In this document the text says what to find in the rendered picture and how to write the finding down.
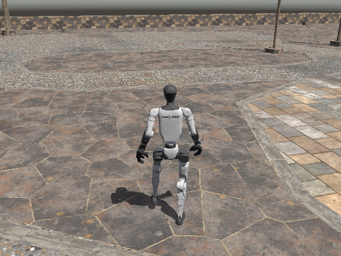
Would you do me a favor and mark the right robot thigh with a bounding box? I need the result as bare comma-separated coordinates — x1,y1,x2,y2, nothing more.
177,149,189,191

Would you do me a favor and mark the robot left forearm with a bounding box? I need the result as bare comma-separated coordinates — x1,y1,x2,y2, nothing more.
138,130,150,153

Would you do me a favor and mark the right robot hand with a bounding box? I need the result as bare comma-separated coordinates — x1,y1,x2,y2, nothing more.
190,145,202,156

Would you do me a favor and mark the robot right forearm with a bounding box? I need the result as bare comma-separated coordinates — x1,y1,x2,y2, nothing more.
191,128,201,147

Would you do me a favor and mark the left robot hand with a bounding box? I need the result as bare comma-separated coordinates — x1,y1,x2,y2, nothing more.
136,150,148,164

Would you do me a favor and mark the robot right upper arm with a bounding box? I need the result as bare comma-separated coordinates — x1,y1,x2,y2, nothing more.
181,107,197,136

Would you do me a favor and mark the robot left shin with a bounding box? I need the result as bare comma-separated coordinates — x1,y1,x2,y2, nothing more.
152,165,160,198

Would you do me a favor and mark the robot left upper arm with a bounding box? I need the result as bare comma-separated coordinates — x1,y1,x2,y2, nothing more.
145,108,159,138

